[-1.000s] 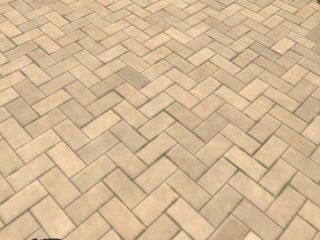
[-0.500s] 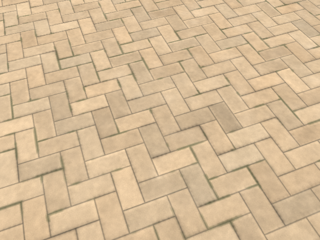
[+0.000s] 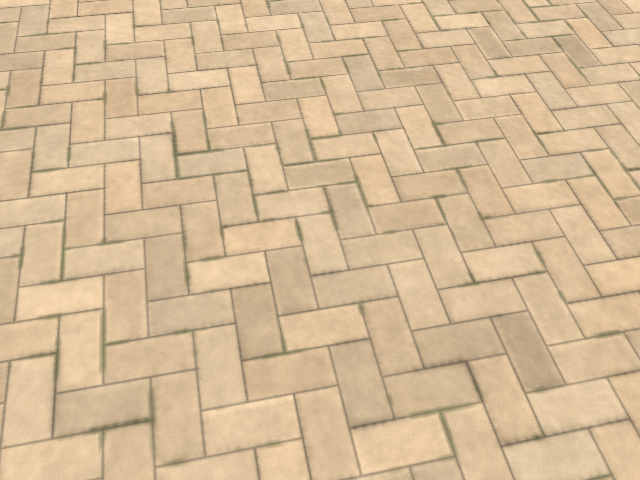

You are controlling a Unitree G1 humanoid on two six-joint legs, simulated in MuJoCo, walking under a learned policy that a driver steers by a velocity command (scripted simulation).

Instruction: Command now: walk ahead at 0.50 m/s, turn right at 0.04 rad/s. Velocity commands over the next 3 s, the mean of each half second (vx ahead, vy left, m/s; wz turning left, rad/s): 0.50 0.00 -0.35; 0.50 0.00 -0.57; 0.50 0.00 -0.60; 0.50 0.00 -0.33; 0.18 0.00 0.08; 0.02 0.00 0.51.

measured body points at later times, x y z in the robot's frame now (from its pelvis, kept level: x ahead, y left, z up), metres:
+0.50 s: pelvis +0.29 -0.09 +0.00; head +0.32 -0.11 +0.44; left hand +0.44 +0.16 -0.11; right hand +0.39 -0.39 -0.10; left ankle +0.38 +0.07 -0.67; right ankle +0.29 -0.16 -0.75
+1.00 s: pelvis +0.56 -0.13 +0.00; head +0.59 -0.13 +0.45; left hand +0.84 +0.02 -0.10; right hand +0.48 -0.41 -0.11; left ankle +0.61 -0.03 -0.75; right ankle +0.52 -0.28 -0.67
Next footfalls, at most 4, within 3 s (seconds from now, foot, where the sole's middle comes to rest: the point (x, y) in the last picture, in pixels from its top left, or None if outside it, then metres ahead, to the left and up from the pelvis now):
0.26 right None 0.33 -0.17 -0.78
0.76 left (334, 400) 0.64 -0.05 -0.78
1.28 right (497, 364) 0.73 -0.43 -0.78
1.76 left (502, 250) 1.06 -0.51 -0.78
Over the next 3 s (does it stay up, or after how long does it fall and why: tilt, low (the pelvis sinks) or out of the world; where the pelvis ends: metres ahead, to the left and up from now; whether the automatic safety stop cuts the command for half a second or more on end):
stays up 1.06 -0.68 0.00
